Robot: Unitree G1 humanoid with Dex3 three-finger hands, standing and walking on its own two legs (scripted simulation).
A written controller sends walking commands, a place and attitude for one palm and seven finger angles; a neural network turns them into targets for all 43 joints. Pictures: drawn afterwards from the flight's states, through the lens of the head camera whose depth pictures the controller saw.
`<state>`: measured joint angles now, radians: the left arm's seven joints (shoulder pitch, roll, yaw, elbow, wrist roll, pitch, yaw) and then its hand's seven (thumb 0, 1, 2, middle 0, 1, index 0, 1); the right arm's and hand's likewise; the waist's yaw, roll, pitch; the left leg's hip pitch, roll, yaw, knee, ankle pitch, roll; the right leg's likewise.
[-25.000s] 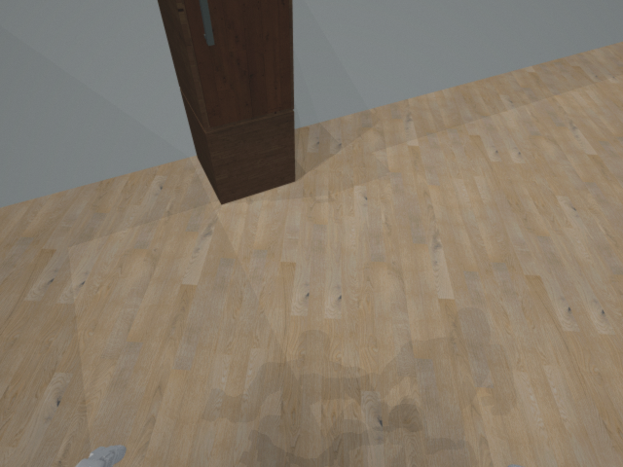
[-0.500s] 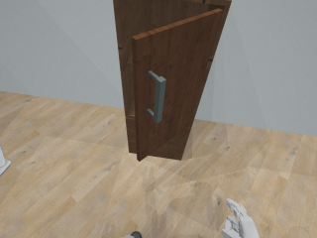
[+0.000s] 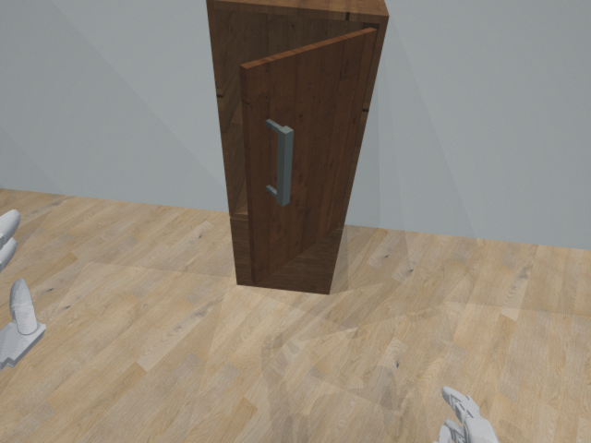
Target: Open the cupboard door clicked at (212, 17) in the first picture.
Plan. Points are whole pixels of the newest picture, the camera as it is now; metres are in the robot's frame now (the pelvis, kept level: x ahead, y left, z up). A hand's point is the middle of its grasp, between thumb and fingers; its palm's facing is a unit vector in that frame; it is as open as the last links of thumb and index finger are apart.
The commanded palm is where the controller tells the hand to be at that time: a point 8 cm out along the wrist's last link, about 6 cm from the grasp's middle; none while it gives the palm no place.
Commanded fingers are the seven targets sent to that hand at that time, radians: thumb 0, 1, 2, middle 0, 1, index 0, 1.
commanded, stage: stop stepping back and stand still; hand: left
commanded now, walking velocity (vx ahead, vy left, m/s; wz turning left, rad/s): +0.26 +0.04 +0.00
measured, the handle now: (277, 164) +0.60 +0.07 +0.06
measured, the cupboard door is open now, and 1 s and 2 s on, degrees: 49 49 49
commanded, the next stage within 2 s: let the arm hang, fingers relaxed in 0.90 s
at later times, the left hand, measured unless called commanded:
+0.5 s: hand (23, 346) +0.17 +0.27 +0.15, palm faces +0.44 -0.74 -0.51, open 7.4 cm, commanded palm +0.11 +0.30 +0.18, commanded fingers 0.00 0.90 0.90 -0.20 -0.30 -0.20 -0.30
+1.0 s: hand (40, 320) +0.20 +0.27 +0.15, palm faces +0.38 -0.79 -0.48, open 7.4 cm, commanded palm none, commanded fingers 0.00 0.90 0.90 -0.20 -0.30 -0.20 -0.30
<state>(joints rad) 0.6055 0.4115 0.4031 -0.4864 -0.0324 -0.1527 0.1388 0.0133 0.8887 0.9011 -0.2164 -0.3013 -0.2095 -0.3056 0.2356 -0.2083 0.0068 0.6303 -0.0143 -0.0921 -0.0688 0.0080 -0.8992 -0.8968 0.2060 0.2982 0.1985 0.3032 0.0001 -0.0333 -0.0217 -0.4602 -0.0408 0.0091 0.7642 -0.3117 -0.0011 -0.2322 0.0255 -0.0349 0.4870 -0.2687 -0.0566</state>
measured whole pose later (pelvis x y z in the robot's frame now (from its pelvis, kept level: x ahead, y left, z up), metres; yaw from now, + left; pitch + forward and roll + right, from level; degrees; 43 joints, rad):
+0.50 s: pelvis -0.03 +0.00 -0.01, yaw +1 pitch -1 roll +0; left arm 0.54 0.40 0.40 -0.42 -0.01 -0.20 0.15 0.01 0.89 0.90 -0.22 -0.30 -0.21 -0.31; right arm 0.25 -0.18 0.02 0.70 -0.01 -0.12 -0.06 0.01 -0.90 -0.90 0.21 0.30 0.20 0.30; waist 0.00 0.03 0.01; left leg -0.35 0.03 0.01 0.81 -0.40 0.01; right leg -0.29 0.02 -0.11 0.57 -0.26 -0.07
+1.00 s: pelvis +0.00 +0.01 +0.00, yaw +0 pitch +0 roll -1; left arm 0.56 0.38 0.38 -0.44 -0.04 -0.19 0.14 0.01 0.89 0.90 -0.22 -0.30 -0.21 -0.31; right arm 0.18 -0.20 0.01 0.61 0.00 -0.13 -0.06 0.01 -0.90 -0.90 0.21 0.30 0.20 0.30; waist 0.00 0.02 0.03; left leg -0.22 0.03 0.06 0.47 -0.24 0.01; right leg -0.21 0.02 -0.09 0.43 -0.22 -0.04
